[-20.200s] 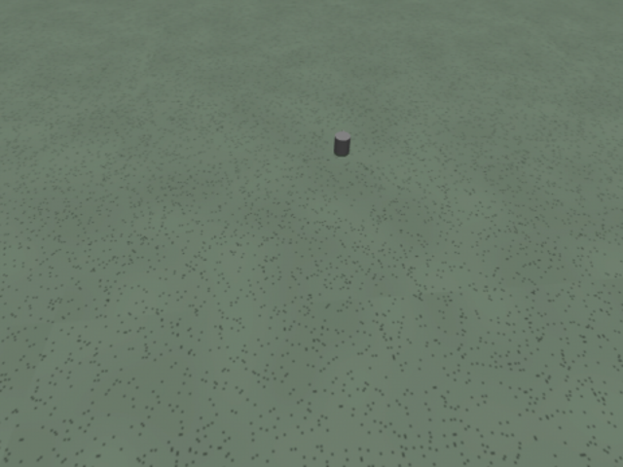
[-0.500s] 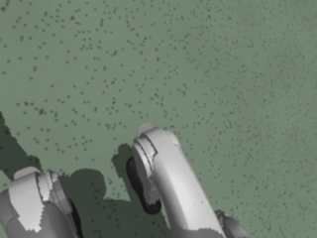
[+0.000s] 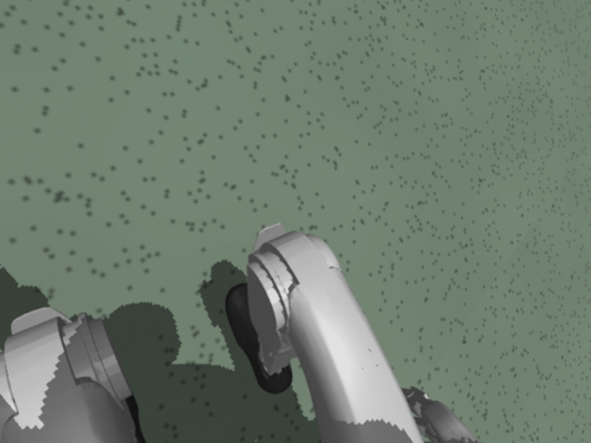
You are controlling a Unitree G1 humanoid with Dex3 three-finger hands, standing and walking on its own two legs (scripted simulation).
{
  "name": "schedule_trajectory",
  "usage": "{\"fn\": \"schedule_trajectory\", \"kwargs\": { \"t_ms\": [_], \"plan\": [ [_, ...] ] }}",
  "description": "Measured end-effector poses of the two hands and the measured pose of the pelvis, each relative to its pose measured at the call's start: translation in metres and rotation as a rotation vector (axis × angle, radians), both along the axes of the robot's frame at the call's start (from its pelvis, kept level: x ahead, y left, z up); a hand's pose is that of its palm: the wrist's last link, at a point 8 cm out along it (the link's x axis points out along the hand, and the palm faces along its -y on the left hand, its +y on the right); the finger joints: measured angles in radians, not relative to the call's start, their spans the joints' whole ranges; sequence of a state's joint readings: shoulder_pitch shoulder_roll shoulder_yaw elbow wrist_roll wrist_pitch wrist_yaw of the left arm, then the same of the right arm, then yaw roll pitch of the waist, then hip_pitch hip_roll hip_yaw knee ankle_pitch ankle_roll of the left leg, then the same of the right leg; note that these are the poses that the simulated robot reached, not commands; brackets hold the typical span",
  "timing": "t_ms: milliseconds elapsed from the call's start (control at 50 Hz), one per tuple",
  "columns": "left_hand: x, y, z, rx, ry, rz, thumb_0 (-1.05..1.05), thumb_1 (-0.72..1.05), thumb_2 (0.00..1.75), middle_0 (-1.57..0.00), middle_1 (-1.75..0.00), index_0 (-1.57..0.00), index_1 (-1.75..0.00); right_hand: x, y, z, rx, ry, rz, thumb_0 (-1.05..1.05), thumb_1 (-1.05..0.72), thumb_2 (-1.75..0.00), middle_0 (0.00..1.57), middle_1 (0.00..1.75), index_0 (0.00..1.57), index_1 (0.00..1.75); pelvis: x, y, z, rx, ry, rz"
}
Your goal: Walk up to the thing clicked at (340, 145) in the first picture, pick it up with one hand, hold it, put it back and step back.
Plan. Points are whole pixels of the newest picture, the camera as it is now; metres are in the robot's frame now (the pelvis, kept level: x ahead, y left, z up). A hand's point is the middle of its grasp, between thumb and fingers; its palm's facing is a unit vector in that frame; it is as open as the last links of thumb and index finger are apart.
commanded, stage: rest palm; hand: left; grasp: from above
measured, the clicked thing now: out of the picture +0.57 +0.32 -0.28
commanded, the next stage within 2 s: close in 1.30 s
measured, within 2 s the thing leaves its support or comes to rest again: neither
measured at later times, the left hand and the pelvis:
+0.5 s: hand out of the picture +0.53 +0.30 -0.23, palm faces -0.45 -0.10 -0.89, open 12.7 cm; pelvis +0.00 +0.00 -0.01, yaw -1 degrees
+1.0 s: hand out of the picture +0.52 +0.30 -0.25, palm faces -0.45 -0.13 -0.88, open 13.1 cm; pelvis +0.00 +0.01 +0.00, yaw -3 degrees
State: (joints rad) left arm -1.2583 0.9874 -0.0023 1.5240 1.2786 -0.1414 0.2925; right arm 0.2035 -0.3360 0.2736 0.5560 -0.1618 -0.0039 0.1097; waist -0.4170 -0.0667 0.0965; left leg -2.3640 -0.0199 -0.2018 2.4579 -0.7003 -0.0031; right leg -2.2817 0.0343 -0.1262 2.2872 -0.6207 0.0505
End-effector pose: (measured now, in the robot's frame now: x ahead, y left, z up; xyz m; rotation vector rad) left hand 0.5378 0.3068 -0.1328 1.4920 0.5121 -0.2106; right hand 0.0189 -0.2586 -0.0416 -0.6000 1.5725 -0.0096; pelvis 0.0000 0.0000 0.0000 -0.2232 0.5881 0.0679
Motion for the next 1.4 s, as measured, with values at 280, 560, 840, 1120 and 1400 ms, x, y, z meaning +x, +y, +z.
{"fn": "schedule_trajectory", "kwargs": {
  "t_ms": [280,560,840,1120,1400],
  "plan": [
    [-0.006,-0.005,-0.022,-0.013,0.014,0.014,0.00,-0.32,1.02,-0.14,-1.21,-0.20,-1.15,-0.002,0.011,-0.001,0.023,-0.014,0.015,0.00,-0.90,-0.89,0.20,0.30,0.20,0.30,-0.002,0.002,-0.002,-0.008,-0.015,-0.005],
    [-0.005,-0.007,-0.041,-0.009,0.006,0.024,0.00,-0.40,1.07,-0.12,-1.20,-0.15,-1.16,-0.013,0.016,0.003,0.028,0.010,0.026,0.00,-0.91,-0.90,0.20,0.30,0.20,0.30,-0.001,0.003,-0.005,-0.019,-0.024,-0.015],
    [-0.004,-0.008,-0.050,-0.009,0.011,0.037,0.00,-0.44,1.09,-0.12,-1.18,-0.13,-1.17,-0.007,0.017,0.007,0.037,0.007,0.051,0.00,-0.91,-0.90,0.20,0.30,0.20,0.30,0.001,0.005,-0.004,-0.030,-0.023,-0.021],
    [-0.009,-0.003,-0.058,-0.017,0.015,0.046,0.00,-0.46,1.13,-0.11,-1.18,-0.12,-1.18,-0.008,0.017,0.010,0.031,0.022,0.075,0.00,-0.91,-0.90,0.20,0.30,0.20,0.30,-0.001,0.006,-0.005,-0.041,-0.039,-0.023],
    [-0.006,-0.004,-0.059,-0.013,0.008,0.041,0.00,-0.46,1.16,-0.12,-1.19,-0.12,-1.20,-0.014,0.025,0.008,0.055,0.046,0.066,0.00,-0.91,-0.90,0.20,0.30,0.20,0.30,0.000,0.007,-0.003,-0.046,-0.035,-0.027]
  ]
}}
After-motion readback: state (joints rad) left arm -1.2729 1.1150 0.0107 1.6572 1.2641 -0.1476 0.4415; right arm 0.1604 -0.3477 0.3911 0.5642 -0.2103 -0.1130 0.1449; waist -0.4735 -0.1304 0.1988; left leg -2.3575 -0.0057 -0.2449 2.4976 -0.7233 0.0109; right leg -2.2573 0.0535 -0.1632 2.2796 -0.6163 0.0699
